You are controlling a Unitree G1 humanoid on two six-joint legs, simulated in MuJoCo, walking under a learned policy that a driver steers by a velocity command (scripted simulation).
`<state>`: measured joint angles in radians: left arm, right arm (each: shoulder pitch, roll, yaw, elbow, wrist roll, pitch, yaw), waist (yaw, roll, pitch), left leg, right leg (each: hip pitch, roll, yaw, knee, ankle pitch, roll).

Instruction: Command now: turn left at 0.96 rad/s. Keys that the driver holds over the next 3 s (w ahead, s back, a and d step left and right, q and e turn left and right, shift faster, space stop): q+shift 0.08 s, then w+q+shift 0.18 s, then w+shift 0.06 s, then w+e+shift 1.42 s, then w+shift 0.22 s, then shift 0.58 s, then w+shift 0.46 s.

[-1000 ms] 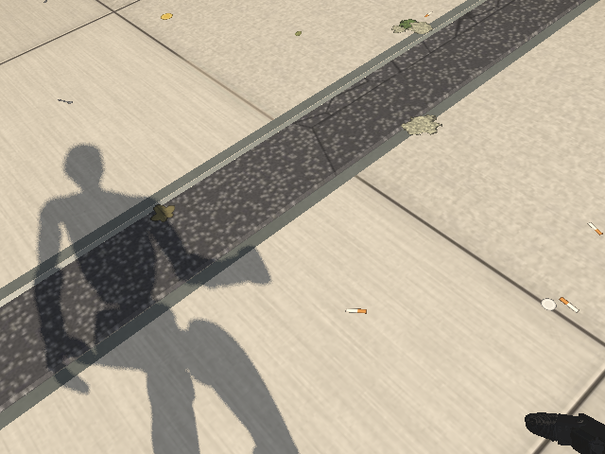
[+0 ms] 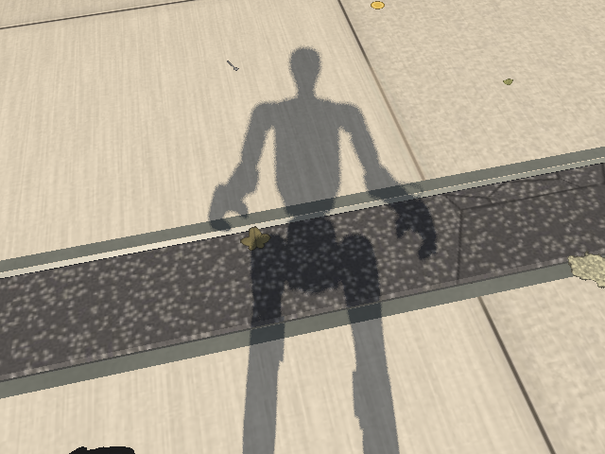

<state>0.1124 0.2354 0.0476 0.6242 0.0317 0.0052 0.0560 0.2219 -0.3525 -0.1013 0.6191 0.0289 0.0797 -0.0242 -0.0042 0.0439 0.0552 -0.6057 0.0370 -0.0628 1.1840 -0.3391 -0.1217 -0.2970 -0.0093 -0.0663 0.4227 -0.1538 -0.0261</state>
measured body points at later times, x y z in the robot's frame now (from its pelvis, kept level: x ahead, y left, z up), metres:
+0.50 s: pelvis +0.12 +0.10 +0.00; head +0.13 +0.14 +0.45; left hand +0.22 +0.41 -0.10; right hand +0.20 -0.15 -0.11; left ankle -0.05 +0.13 -0.74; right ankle +0.35 +0.00 -0.65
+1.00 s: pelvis +0.53 +0.21 +0.00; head +0.54 +0.21 +0.45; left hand +0.56 +0.48 -0.13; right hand +0.76 -0.02 -0.04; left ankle +0.74 +0.42 -0.67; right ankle +0.46 +0.13 -0.74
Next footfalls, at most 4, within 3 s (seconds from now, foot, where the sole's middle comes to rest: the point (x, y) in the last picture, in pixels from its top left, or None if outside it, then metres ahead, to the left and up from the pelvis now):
0.26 left None -0.02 0.14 -0.78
0.70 right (265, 430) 0.50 0.14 -0.78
1.12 left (173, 290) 0.86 0.39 -0.78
1.60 right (324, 203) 1.14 -0.01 -0.78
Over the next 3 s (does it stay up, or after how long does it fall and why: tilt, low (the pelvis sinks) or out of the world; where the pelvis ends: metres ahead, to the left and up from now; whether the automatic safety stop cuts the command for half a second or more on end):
stays up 1.54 -0.45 -0.03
